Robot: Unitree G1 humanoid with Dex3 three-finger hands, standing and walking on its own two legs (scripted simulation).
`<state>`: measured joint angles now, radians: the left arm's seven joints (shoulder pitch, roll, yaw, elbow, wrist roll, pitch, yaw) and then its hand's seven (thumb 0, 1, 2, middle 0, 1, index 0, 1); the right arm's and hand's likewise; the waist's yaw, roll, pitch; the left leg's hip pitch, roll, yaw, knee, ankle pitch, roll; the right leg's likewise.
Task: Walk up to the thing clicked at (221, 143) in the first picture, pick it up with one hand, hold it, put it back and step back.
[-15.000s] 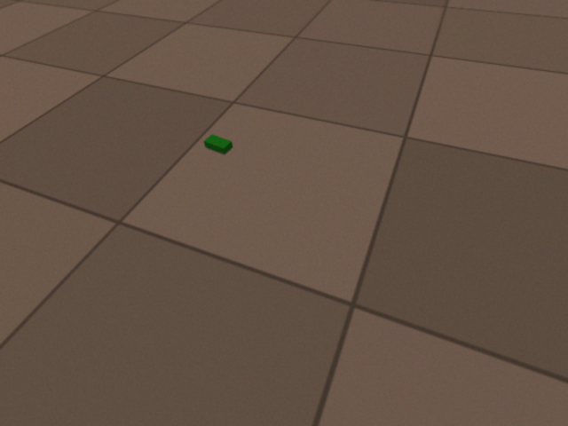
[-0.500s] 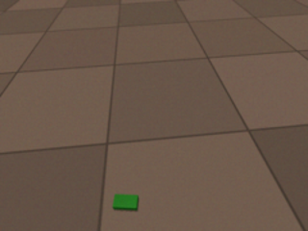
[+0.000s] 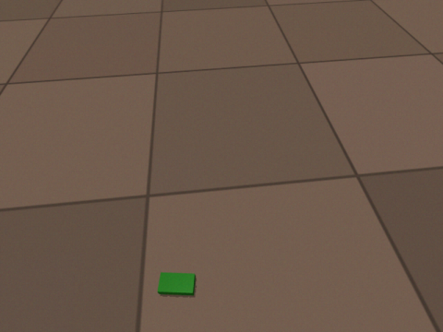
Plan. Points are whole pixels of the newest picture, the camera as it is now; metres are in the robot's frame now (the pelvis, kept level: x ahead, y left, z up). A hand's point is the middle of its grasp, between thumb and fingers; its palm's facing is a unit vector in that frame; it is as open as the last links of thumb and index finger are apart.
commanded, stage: walk up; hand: left
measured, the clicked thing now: (177, 283) +0.40 +0.24 -0.74
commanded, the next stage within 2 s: none
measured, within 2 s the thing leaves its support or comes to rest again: neither
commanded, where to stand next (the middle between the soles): +0.01 +0.00 m, yaw -1 degrees
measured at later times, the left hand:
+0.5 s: hand out of the picture +0.10 +0.27 -0.14, palm faces +0.06 -0.89 -0.44, open 7.4 cm
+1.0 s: hand out of the picture -0.06 +0.25 -0.14, palm faces -0.03 -0.92 -0.39, open 7.4 cm
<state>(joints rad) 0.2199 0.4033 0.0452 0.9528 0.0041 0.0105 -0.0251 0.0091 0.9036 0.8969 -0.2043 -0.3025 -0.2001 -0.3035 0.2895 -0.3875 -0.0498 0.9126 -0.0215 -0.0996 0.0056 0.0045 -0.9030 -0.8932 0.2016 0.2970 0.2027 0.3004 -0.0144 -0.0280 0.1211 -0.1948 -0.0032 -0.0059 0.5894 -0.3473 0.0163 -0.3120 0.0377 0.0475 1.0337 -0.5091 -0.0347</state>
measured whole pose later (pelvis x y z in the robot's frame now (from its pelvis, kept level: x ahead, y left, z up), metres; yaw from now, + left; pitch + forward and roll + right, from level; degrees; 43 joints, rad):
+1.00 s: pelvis -0.09 -0.04 -0.01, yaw +0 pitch -4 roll -1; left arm 0.36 0.45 0.09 0.93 0.02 -0.04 -0.07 0.01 0.90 0.90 -0.20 -0.30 -0.20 -0.30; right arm 0.35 -0.46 -0.07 0.84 -0.05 -0.02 0.03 0.00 -0.90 -0.89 0.21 0.30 0.21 0.30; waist -0.01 0.01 0.06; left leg -0.21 0.12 -0.01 0.69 -0.44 0.04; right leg -0.28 0.00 -0.02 0.63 -0.32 -0.01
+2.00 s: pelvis -0.05 +0.01 +0.00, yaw -1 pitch -3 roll +0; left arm 0.40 0.40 0.06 0.90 0.04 -0.04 -0.05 0.01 0.90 0.90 -0.21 -0.30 -0.20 -0.30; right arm 0.29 -0.44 -0.07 0.90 -0.02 -0.04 0.03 0.01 -0.90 -0.89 0.20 0.30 0.20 0.30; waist 0.06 -0.01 0.07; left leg -0.45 0.01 0.01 0.85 -0.42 0.03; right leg -0.16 0.00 -0.01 0.54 -0.34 -0.05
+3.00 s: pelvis -0.03 -0.03 -0.01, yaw +1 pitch -3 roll +0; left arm 0.12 0.39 0.04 0.92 0.00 -0.04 0.03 0.01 0.90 0.90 -0.20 -0.30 -0.20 -0.30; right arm 0.26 -0.43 -0.06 0.94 0.00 0.06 0.00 0.01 -0.90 -0.89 0.20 0.30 0.20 0.30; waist -0.04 0.06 0.17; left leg -0.41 -0.05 -0.13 1.04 -0.54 0.00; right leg -0.41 -0.03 -0.03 0.66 -0.20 -0.01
